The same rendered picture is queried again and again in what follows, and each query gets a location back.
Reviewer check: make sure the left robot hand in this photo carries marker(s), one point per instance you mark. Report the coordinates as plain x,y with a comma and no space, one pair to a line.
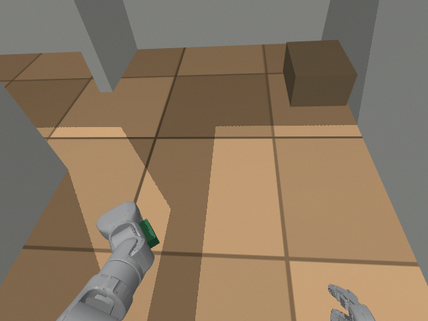
127,211

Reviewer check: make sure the right robot hand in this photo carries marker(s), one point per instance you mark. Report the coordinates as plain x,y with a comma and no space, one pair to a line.
357,311

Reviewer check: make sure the left robot arm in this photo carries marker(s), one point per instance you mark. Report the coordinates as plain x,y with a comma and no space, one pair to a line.
108,295

